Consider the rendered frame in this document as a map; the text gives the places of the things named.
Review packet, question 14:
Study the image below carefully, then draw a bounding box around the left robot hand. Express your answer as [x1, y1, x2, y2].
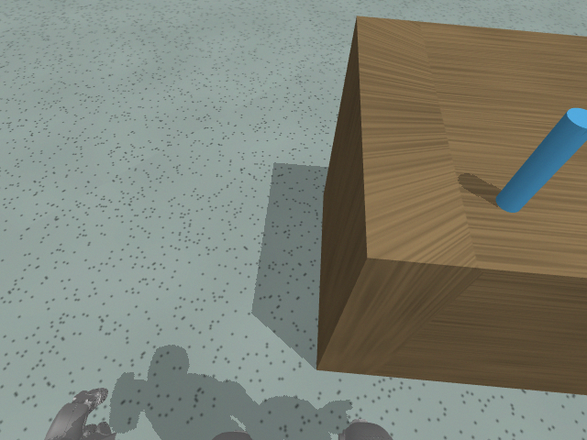
[44, 388, 116, 440]

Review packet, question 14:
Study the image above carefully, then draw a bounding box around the can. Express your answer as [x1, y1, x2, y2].
[496, 108, 587, 213]

